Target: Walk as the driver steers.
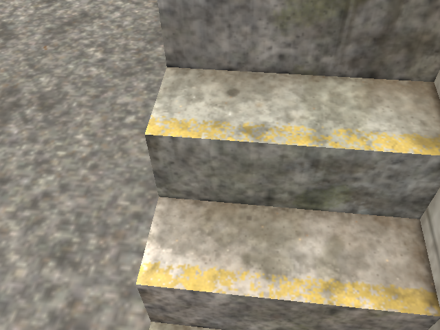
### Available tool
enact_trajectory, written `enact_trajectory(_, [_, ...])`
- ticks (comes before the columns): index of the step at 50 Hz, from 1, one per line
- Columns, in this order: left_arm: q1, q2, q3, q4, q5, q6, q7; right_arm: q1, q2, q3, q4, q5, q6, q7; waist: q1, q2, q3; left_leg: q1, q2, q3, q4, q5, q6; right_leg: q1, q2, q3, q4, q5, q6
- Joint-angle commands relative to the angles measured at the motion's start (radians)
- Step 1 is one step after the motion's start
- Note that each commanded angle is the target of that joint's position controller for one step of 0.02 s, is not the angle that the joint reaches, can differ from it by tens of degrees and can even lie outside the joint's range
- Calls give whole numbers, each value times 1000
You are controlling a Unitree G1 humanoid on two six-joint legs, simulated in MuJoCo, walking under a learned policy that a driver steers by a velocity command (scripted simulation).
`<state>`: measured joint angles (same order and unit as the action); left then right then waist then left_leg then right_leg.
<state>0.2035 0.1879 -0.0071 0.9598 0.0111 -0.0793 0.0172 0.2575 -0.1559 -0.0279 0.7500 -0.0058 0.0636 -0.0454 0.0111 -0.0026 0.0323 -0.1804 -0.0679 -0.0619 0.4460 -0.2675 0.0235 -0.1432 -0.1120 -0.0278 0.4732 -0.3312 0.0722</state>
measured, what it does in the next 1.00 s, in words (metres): stands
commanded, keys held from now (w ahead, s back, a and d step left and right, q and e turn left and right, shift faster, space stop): w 1.00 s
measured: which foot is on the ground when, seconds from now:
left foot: down 0.00-1.00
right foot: down 0.00-1.00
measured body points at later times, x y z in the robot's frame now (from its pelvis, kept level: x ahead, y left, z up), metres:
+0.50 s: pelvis -0.01 -0.02 +0.01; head +0.01 -0.03 +0.46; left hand +0.09 +0.22 -0.13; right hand +0.07 -0.27 -0.13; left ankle -0.02 +0.11 -0.74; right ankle -0.05 -0.16 -0.74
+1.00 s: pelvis -0.01 -0.02 +0.01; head +0.01 -0.02 +0.46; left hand +0.08 +0.22 -0.13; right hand +0.06 -0.27 -0.14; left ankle -0.02 +0.11 -0.74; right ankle -0.05 -0.16 -0.74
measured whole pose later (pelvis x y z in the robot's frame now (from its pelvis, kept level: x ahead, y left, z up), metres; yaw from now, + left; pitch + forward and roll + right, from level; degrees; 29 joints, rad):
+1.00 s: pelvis -0.01 -0.02 +0.01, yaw +0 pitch +0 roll +0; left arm 0.19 0.21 -0.03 0.97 0.03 -0.09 0.00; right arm 0.26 -0.22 -0.03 0.88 0.01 0.06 -0.06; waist 0.02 0.01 0.03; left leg -0.14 -0.02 -0.09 0.33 -0.20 -0.01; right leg -0.08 -0.06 -0.05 0.31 -0.24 0.04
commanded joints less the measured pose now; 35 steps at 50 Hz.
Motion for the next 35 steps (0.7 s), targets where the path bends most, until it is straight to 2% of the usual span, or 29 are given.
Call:
enact_trajectory(1, [8,103,20,-34,-2,-10,3,41,-86,-25,-39,0,-8,-9,-4,-9,-69,151,76,-58,-30,532,41,-59,14,-17,-85,310,-39])
enact_trajectory(2, [5,102,20,-32,-1,-9,3,40,-88,-25,-35,0,-8,-9,-3,-11,-68,151,78,-58,-35,519,38,-53,13,-16,-94,309,-40])
enact_trajectory(4, [-11,99,16,-31,16,-9,2,33,-93,-25,-28,6,-1,-8,2,-2,-57,139,76,-59,-51,479,37,-51,16,-10,-119,287,-44])
enact_trajectory(11, [-32,108,13,-18,15,-14,-4,39,-115,-26,-5,4,-3,-9,3,-9,-49,135,90,-64,-80,433,20,-27,11,2,-166,281,-50])
enact_trajectory(13, [-46,108,11,-23,17,-13,-4,39,-122,-28,-1,7,-10,-10,5,-14,-48,127,91,-61,-86,412,16,-21,11,4,-173,271,-46])
enact_trajectory(14, [-44,103,10,-24,19,-14,-6,34,-127,-29,7,2,-9,-10,9,-18,-45,123,91,-63,-86,403,13,-17,14,1,-176,279,-47])
enact_trajectory(15, [-20,103,10,-17,23,-17,-8,34,-131,-31,11,7,-6,-11,17,0,-56,125,85,-56,-81,376,10,-10,16,-4,-186,241,-46])
enact_trajectory(19, [-42,103,7,-21,24,-20,-11,34,-132,-30,22,9,-6,-13,8,-12,-25,117,92,-63,-91,360,8,-35,18,1,-204,210,-47])
enact_trajectory(35, [-25,115,1,-24,22,-23,-16,43,-151,-28,68,13,-10,-15,9,-1,-35,128,101,-65,-107,387,5,-19,22,-1,-214,231,-45])
Velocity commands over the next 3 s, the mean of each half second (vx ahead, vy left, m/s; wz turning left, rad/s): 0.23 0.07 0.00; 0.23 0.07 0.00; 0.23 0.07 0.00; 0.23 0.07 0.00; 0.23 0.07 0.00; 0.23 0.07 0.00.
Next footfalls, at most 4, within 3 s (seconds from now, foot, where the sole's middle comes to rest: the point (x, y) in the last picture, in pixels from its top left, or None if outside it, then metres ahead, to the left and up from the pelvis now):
none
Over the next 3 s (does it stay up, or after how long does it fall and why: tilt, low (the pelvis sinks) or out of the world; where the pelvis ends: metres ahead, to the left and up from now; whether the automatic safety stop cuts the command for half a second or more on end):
stays up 0.00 -0.02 0.01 its command is cut before an obstacle from the start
